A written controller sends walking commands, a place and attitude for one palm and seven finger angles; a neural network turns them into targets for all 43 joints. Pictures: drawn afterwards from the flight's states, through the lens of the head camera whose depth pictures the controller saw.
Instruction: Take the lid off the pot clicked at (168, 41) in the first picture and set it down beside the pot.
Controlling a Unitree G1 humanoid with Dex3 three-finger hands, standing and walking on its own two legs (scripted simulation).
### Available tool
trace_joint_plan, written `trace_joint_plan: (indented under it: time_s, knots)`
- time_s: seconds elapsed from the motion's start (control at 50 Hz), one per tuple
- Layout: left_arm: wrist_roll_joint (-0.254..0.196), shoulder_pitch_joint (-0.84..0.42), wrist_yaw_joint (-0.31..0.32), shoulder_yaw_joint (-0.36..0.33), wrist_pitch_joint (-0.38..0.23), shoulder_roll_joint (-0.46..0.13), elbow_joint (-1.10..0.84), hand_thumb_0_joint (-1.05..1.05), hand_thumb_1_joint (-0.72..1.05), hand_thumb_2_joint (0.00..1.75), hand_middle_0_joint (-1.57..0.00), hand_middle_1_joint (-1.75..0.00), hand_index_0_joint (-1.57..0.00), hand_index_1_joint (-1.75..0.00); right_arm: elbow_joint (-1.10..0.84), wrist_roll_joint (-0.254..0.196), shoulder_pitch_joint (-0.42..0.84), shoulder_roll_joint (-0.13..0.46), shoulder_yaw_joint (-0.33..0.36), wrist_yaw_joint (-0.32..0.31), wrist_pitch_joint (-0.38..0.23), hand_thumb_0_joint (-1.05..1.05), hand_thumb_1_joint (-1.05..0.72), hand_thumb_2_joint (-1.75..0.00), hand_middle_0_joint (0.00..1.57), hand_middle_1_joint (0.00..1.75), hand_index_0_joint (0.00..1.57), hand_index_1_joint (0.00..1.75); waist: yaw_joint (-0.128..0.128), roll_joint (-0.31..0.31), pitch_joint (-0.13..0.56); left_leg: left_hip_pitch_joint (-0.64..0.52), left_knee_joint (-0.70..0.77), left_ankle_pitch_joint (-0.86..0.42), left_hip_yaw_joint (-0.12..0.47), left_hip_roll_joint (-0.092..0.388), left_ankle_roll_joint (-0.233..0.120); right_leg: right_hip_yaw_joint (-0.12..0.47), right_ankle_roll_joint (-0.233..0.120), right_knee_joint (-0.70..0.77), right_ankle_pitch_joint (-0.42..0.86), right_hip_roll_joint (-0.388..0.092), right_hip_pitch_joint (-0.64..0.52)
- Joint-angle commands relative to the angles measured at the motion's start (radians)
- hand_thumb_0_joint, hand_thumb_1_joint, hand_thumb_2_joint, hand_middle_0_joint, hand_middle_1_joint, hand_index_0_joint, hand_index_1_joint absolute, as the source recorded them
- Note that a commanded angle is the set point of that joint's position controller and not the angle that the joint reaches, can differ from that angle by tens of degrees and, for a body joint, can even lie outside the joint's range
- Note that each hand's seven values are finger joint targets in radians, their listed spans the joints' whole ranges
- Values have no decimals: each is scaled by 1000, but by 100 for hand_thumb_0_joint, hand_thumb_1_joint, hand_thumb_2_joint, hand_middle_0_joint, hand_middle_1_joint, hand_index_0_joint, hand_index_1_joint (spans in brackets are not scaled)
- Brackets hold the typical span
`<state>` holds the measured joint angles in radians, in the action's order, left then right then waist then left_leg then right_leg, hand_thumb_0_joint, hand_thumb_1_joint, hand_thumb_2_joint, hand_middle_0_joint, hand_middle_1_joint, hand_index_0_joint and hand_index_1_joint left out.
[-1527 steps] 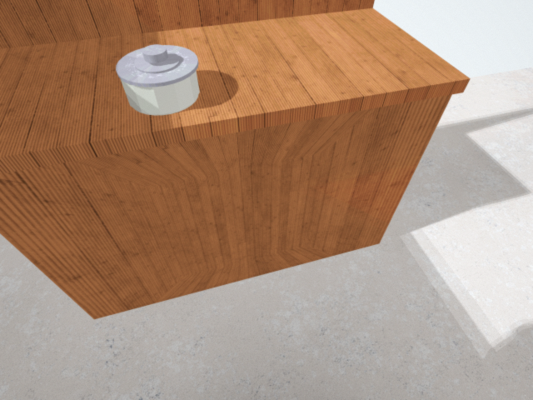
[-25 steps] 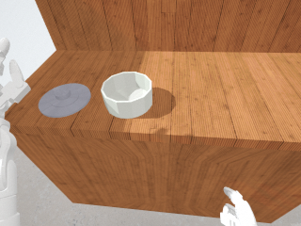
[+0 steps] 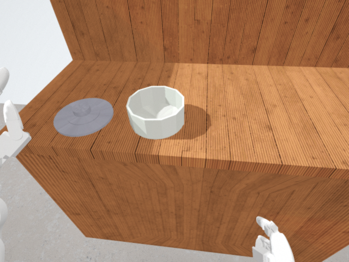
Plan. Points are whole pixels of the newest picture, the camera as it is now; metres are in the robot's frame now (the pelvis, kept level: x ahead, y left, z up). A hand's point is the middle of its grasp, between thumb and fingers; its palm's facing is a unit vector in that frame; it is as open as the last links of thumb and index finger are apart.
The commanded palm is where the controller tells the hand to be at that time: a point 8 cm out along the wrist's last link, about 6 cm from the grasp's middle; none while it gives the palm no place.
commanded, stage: draw the hand back to the body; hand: left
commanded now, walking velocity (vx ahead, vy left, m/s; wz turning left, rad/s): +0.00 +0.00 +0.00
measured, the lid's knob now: (81, 109) +0.49 +0.35 +0.09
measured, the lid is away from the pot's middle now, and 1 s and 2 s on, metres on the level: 0.23 0.23 0.23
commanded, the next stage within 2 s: step back with the hand held close in 0.22 s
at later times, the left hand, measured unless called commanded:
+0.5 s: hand out of the picture +0.17 +0.25 +0.28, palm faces +0.50 -0.78 -0.39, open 7.4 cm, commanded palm +0.11 +0.31 +0.27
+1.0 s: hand out of the picture +0.12 +0.29 +0.27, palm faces +0.51 -0.74 -0.44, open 7.4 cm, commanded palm +0.05 +0.35 +0.27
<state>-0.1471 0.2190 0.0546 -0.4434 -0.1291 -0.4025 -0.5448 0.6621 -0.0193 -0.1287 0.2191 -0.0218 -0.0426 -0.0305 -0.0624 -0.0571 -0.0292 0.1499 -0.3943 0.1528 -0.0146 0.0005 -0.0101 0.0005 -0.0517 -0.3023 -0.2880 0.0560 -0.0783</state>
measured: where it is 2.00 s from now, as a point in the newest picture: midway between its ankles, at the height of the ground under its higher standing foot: outside the picture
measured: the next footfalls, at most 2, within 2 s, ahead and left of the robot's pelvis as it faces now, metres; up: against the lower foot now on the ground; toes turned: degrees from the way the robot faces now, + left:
right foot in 1.32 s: -0.13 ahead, -0.07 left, +0.00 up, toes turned -2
left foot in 1.46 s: -0.01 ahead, +0.17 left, +0.00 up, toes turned -1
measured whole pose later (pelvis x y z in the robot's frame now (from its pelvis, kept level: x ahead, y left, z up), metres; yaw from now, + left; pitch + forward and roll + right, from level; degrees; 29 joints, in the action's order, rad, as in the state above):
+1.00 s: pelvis -0.07 +0.06 -0.02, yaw +2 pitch +0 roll -5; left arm -0.09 0.42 0.15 -0.58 -0.23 -0.51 -0.80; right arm 0.59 -0.04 -0.23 0.21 0.01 -0.06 -0.02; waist 0.02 -0.06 -0.01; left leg 0.48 -0.64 0.22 0.01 -0.01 -0.03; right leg -0.05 0.02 -0.50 -0.29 0.04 0.22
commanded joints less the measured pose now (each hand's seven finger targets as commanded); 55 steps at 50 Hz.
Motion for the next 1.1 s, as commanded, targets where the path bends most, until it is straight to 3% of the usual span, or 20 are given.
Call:
trace_joint_plan:
  time_s: [0.0, 0.06, 0.2, 0.3, 0.32, 0.34, 0.36, 0.38, 0.42, 0.5, 0.58, 0.64, 0.74, 0.82, 0.9, 0.94, 0.98, 1.02, 1.06, 1.08]
  knots:
    - [-7, -78, 18, -112, -58, -206, -231, 0, 90, 90, -20, -30, -20, -30, -177, 6, 170, 94, 37, -11, -68, 0, -90, -90, 20, 30, 20, 30, -6, 18, 114, -233, 6, -177, -1, 20, -39, -16, 27, 78, 296, -51, 230]
    - [-4, -69, 19, -106, -63, -199, -271, 0, 90, 90, -20, -30, -20, -30, -173, 7, 170, 93, 34, -10, -71, 0, -90, -90, 20, 30, 20, 30, -2, -17, 110, -232, 6, -166, 1, 17, -35, -13, 24, 82, 279, -51, 234]
    - [-1, -85, 23, -80, -57, -169, -206, 0, 90, 90, -20, -30, -20, -30, -162, 7, 169, 88, 31, -17, -81, 0, -90, -90, 20, 30, 20, 30, 1, 0, 40, -223, 30, -81, 17, 25, -32, -17, 23, 106, 156, -48, 275]
    - [2, -77, 25, -89, -63, -178, -243, 0, 90, 90, -20, -30, -20, -30, -161, 11, 172, 88, 30, -14, -86, 0, -90, -90, 20, 30, 20, 30, -6, -10, 72, -222, 33, -94, 23, 23, -29, -14, 19, 99, 169, -48, 245]
    - [38, -279, 47, -239, -114, -383, -403, 0, 90, 90, -20, -30, -20, -30, -216, -2, 159, 134, 43, -9, -71, 0, -90, -90, 20, 30, 20, 30, 24, -5, 0, -127, -56, -15, 66, 41, -46, 96, 36, 125, 187, -122, 365]
    - [34, -257, 53, -236, -138, -364, -338, 0, 90, 90, -20, -30, -20, -30, -185, 4, 157, 112, 36, -12, -64, 0, -90, -90, 20, 30, 20, 30, 29, 6, 1, -98, -99, 8, 81, 37, -45, 113, 11, 119, 200, -163, 374]
    - [37, -121, 47, -165, -124, -260, -226, 0, 90, 90, -20, -30, -20, -30, -185, 5, 129, 115, 48, -10, -57, 0, -90, -90, 20, 30, 20, 30, 45, 71, -4, -78, -146, 1, 90, 33, -42, 116, 1, 112, 202, -187, 394]
    - [38, -46, 39, -122, -105, -207, -199, 0, 90, 90, -20, -30, -20, -30, -200, -6, 111, 116, 55, -3, -49, 0, -90, -90, 20, 30, 20, 30, 50, 89, 13, -84, -188, -18, 90, 40, -39, 112, -2, 93, 219, -213, 412]
    - [38, 24, 34, -113, -85, -203, -201, 0, 90, 90, -20, -30, -20, -30, -220, -17, 84, 120, 64, 3, -27, 0, -90, -90, 20, 30, 20, 30, 61, 76, 52, -69, -202, -57, 89, 61, -39, 84, -1, 43, 252, -231, 403]
    - [38, 94, 45, -172, -86, -252, -296, 0, 90, 90, -20, -30, -20, -30, -266, -20, 64, 131, 72, -4, 1, 0, -90, -90, 20, 30, 20, 30, 64, 38, 117, -25, -105, -277, 138, 116, -53, 29, 34, -62, 315, -147, 317]
    - [41, 177, 59, -223, -102, -290, -446, 0, 90, 90, -20, -30, -20, -30, -299, -18, 59, 135, 79, -5, 11, 0, -90, -90, 20, 30, 20, 30, 48, -43, 199, 9, -43, -335, 182, 150, -64, 5, 42, -140, 246, -83, 265]
    - [38, 245, 76, -278, -112, -331, -504, 0, 90, 90, -20, -30, -20, -30, -301, -11, 44, 138, 83, -5, -1, 0, -90, -90, 20, 30, 20, 30, 39, -119, 251, 48, 7, -247, 215, 170, -62, -6, 39, -185, 127, -54, 237]
    - [31, 284, 94, -318, -123, -333, -482, 0, 90, 90, -20, -30, -20, -30, -282, -7, 16, 128, 92, -14, -34, 0, -90, -90, 20, 30, 20, 30, 53, -124, 245, 157, 70, 53, 223, 169, -40, -15, 25, -187, 10, -46, 217]
    - [30, 218, 104, -297, -124, -306, -390, 0, 90, 90, -20, -30, -20, -30, -257, -14, -8, 124, 97, -28, -42, 0, -90, -90, 20, 30, 20, 30, 81, -28, 155, 203, 36, 290, 186, 133, -9, 10, -8, -85, -97, -96, 305]
    - [40, 151, 117, -241, -127, -282, -343, 0, 90, 90, -20, -30, -20, -30, -224, -17, -25, 125, 96, -34, -44, 0, -90, -90, 20, 30, 20, 30, 101, 82, 100, 41, -246, 200, 128, 75, 10, 111, -55, 33, -160, -237, 573]
    - [47, 116, 121, -225, -122, -282, -339, 0, 90, 90, -20, -30, -20, -30, -213, -13, -21, 121, 90, -33, -48, 0, -90, -90, 20, 30, 20, 30, 107, 94, 93, 30, -316, 151, 124, 63, 6, 133, -66, 13, -26, -272, 599]
    - [52, 88, 115, -198, -121, -265, -348, 0, 90, 90, -20, -30, -20, -30, -226, -18, -9, 124, 87, -34, -49, 0, -90, -90, 20, 30, 20, 30, 110, 95, 65, 70, -270, 135, 154, 85, -7, 81, -43, -52, 68, -239, 572]
    - [52, 58, 112, -204, -132, -274, -378, 0, 90, 90, -20, -30, -20, -30, -246, -18, 11, 132, 80, -39, -51, 0, -90, -90, 20, 30, 20, 30, 102, 20, 32, 132, -129, 216, 221, 132, -21, 27, -10, -112, -32, -151, 549]
    - [55, 52, 113, -233, -141, -279, -409, 0, 90, 90, -20, -30, -20, -30, -268, -1, 37, 139, 72, -40, -61, 0, -90, -90, 20, 30, 20, 30, 79, -240, 40, 304, 234, 502, 388, 240, -46, -34, 27, -347, -198, 9, 394]
    - [57, 22, 111, -241, -139, -283, -421, 0, 90, 90, -20, -30, -20, -30, -267, 17, 30, 133, 74, -35, -68, 0, -90, -90, 20, 30, 20, 30, 73, -293, 71, 395, 363, 614, 476, 277, -31, -14, 29, -537, -244, 56, 314]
